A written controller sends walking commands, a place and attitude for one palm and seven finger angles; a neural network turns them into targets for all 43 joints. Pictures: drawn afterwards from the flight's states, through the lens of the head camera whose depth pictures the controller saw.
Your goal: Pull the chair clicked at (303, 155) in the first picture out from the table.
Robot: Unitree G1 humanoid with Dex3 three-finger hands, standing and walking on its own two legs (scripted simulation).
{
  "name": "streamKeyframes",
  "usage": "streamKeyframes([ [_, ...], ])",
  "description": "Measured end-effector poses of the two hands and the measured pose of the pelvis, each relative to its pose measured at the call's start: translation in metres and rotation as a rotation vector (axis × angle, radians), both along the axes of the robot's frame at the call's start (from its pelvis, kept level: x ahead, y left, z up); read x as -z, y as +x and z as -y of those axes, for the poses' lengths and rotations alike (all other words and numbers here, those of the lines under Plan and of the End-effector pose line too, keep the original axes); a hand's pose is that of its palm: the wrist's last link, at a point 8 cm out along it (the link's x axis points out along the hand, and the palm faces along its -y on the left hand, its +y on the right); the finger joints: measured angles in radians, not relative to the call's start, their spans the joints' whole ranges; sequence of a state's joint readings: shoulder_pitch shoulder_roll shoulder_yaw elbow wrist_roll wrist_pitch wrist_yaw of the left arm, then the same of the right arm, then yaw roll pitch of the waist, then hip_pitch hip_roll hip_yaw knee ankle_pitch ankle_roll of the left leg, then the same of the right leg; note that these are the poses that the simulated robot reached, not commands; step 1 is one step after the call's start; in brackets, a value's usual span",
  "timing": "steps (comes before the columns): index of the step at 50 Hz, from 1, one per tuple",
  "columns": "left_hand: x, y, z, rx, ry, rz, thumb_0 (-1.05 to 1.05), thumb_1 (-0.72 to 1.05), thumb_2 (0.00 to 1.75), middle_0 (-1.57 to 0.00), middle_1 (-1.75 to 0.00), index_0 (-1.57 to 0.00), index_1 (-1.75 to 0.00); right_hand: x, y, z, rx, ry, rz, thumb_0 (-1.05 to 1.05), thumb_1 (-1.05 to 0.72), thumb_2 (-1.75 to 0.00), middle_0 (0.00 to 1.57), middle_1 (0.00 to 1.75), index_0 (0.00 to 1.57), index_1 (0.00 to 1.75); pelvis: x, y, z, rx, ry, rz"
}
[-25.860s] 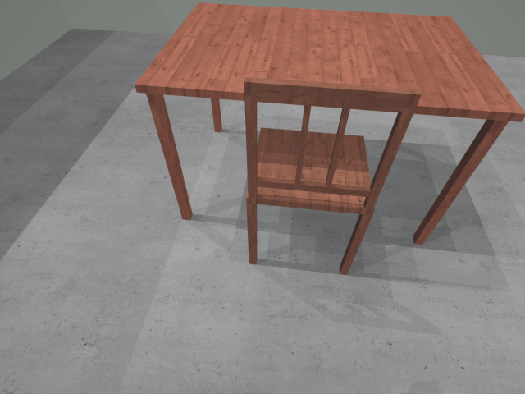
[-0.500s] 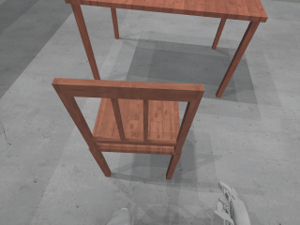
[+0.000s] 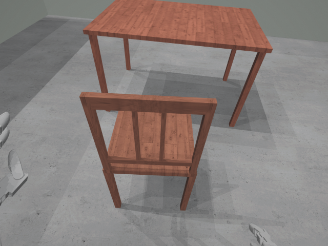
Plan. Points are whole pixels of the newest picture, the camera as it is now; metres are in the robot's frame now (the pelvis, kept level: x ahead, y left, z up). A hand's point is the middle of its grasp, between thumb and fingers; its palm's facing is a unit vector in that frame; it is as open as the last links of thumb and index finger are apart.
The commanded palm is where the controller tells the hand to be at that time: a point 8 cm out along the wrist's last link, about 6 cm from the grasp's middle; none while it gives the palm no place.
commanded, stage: stop stepping back and stand still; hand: left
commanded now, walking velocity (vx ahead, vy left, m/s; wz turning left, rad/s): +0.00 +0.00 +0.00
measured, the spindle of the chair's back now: (136, 137) +0.51 +0.13 -0.10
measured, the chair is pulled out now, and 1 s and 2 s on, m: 0.60 0.60 0.60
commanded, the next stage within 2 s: let the arm hang, fingers relaxed in 0.68 s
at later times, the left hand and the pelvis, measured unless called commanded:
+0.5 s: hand (40, 159) +0.23 +0.26 +0.15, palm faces +0.36 -0.81 -0.45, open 7.4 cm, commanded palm +0.17 +0.30 +0.18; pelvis +0.02 +0.01 +0.01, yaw -1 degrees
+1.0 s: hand out of the picture +0.14 +0.19 -0.14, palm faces +0.02 -0.97 -0.23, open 7.4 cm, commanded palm none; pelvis +0.03 +0.00 +0.00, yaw +1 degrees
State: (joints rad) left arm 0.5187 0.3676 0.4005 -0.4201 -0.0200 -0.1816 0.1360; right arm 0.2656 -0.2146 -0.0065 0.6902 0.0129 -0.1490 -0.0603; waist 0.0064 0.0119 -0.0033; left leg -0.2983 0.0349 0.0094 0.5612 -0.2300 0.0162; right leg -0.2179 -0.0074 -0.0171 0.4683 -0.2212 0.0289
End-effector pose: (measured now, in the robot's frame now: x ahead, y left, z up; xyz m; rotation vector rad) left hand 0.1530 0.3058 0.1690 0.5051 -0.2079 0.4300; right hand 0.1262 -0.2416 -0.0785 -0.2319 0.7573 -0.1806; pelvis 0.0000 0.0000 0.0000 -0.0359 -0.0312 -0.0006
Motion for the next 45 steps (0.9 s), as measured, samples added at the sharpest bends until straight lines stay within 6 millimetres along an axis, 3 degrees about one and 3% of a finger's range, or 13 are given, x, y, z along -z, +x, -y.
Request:
streamKeyframes([
  [3, 0.004, 0.005, 0.004, 0.031, -0.015, -0.022, 0.02, 0.88, 0.90, -0.21, -0.30, -0.21, -0.30, -0.008, 0.005, -0.004, 0.017, 0.002, 0.040, 0.01, -0.90, -0.90, 0.21, 0.30, 0.20, 0.30, -0.002, 0.000, -0.003, 0.005, 0.008, 0.008],
  [7, -0.006, 0.009, 0.006, 0.068, 0.036, -0.017, 0.02, 0.88, 0.90, -0.21, -0.30, -0.21, -0.30, -0.016, 0.013, -0.012, 0.018, 0.014, 0.084, 0.01, -0.90, -0.90, 0.21, 0.30, 0.20, 0.30, -0.005, 0.003, -0.003, 0.002, 0.012, 0.002],
  [14, -0.015, 0.016, -0.003, 0.044, 0.075, -0.025, 0.02, 0.88, 0.90, -0.21, -0.30, -0.21, -0.30, -0.014, 0.027, -0.018, -0.004, 0.034, 0.070, 0.01, -0.90, -0.90, 0.21, 0.30, 0.20, 0.30, -0.008, 0.011, -0.004, 0.010, 0.013, -0.012],
  [22, 0.001, 0.034, 0.003, 0.046, -0.001, -0.071, 0.02, 0.88, 0.90, -0.21, -0.30, -0.21, -0.30, -0.013, 0.040, -0.013, 0.004, 0.019, 0.047, 0.01, -0.90, -0.90, 0.21, 0.30, 0.20, 0.30, -0.009, 0.021, -0.005, 0.018, 0.018, -0.011],
  [32, -0.012, 0.048, 0.006, 0.094, 0.062, -0.059, 0.02, 0.88, 0.90, -0.21, -0.30, -0.21, -0.30, -0.018, 0.051, -0.006, 0.029, 0.010, 0.050, 0.01, -0.90, -0.90, 0.21, 0.30, 0.20, 0.30, -0.010, 0.031, -0.004, 0.020, 0.019, -0.020],
  [39, -0.006, 0.048, 0.005, 0.074, 0.039, -0.090, 0.02, 0.88, 0.90, -0.21, -0.30, -0.21, -0.30, -0.015, 0.053, -0.004, 0.033, 0.012, 0.032, 0.01, -0.90, -0.90, 0.21, 0.30, 0.20, 0.30, -0.010, 0.034, -0.004, 0.020, 0.018, -0.023],
  [41, 0.021, 0.054, 0.002, 0.082, 0.024, -0.178, 0.01, 0.89, 0.90, -0.21, -0.30, -0.21, -0.30, -0.006, 0.052, -0.003, -0.012, 0.026, 0.008, 0.01, -0.90, -0.90, 0.21, 0.30, 0.20, 0.30, -0.007, 0.032, -0.005, -0.002, 0.016, -0.045],
  [43, 0.077, 0.059, -0.001, 0.050, -0.088, -0.372, 0.01, 0.89, 0.90, -0.20, -0.30, -0.21, -0.30, 0.010, 0.049, -0.002, -0.042, 0.041, -0.060, 0.01, -0.90, -0.90, 0.21, 0.30, 0.20, 0.30, -0.003, 0.031, -0.007, -0.020, 0.018, -0.059],
  [45, 0.144, 0.051, 0.005, 0.000, -0.230, -0.609, 0.00, 0.89, 0.90, -0.20, -0.30, -0.20, -0.30, 0.023, 0.041, -0.005, -0.056, 0.053, -0.130, 0.01, -0.90, -0.90, 0.21, 0.30, 0.20, 0.30, -0.001, 0.029, -0.008, -0.030, 0.019, -0.058],
])
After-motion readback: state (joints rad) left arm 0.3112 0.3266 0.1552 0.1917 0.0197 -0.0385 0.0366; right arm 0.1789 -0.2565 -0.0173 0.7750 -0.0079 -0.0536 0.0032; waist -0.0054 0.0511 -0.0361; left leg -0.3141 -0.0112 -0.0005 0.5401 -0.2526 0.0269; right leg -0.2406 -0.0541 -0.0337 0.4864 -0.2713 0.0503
